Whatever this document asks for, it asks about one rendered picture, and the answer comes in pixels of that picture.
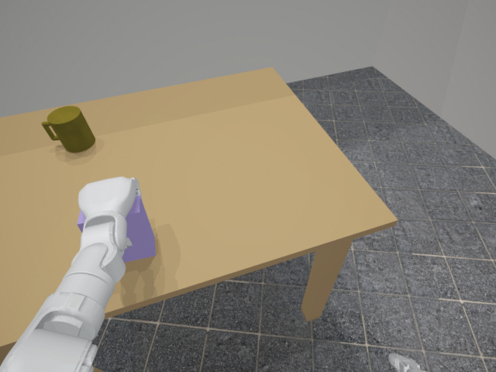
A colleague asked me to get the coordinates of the sponge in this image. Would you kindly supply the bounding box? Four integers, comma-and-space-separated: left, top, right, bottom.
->
77, 195, 156, 263

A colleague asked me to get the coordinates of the left robot upper arm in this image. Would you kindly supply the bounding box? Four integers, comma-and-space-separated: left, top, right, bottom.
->
7, 328, 98, 372

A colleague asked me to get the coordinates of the robot left forearm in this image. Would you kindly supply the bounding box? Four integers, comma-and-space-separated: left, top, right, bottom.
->
0, 211, 127, 372

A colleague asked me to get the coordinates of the left robot hand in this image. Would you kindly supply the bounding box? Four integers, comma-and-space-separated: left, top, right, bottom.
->
78, 177, 143, 249

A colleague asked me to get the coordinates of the table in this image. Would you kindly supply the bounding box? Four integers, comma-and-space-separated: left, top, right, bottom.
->
0, 67, 398, 372

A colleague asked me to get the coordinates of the right robot hand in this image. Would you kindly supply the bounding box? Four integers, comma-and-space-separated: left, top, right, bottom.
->
388, 353, 426, 372

